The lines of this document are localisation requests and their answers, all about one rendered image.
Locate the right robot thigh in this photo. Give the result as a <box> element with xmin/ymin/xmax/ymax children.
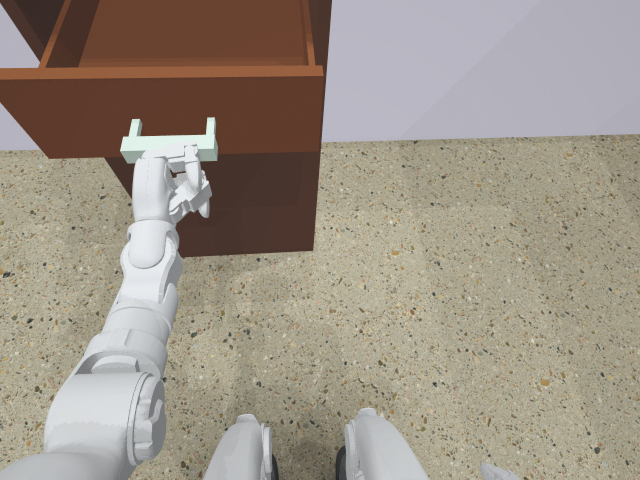
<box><xmin>344</xmin><ymin>416</ymin><xmax>429</xmax><ymax>480</ymax></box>

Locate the left robot upper arm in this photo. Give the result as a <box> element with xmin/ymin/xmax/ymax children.
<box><xmin>0</xmin><ymin>372</ymin><xmax>166</xmax><ymax>480</ymax></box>

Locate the robot left hand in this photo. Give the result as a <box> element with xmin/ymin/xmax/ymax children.
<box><xmin>132</xmin><ymin>140</ymin><xmax>212</xmax><ymax>229</ymax></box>

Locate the cabinet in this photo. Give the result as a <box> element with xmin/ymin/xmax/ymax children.
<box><xmin>0</xmin><ymin>0</ymin><xmax>332</xmax><ymax>257</ymax></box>

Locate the robot right shin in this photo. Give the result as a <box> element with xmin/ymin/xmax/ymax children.
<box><xmin>346</xmin><ymin>408</ymin><xmax>377</xmax><ymax>480</ymax></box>

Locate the handle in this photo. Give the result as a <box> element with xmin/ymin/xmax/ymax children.
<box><xmin>120</xmin><ymin>117</ymin><xmax>218</xmax><ymax>164</ymax></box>

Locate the left robot forearm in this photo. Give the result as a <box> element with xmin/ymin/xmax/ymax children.
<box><xmin>44</xmin><ymin>219</ymin><xmax>183</xmax><ymax>453</ymax></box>

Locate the drawer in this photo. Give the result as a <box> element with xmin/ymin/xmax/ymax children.
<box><xmin>0</xmin><ymin>0</ymin><xmax>324</xmax><ymax>159</ymax></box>

